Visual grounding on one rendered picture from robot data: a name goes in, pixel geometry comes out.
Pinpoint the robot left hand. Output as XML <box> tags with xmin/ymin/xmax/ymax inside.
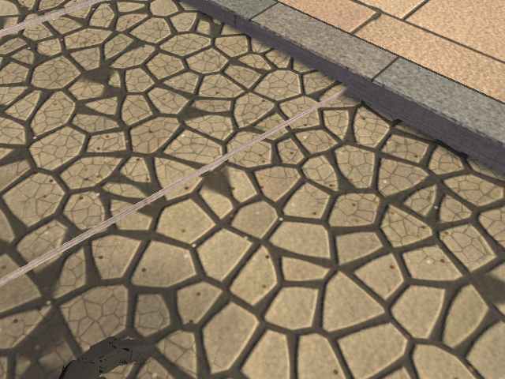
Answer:
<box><xmin>59</xmin><ymin>336</ymin><xmax>155</xmax><ymax>379</ymax></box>

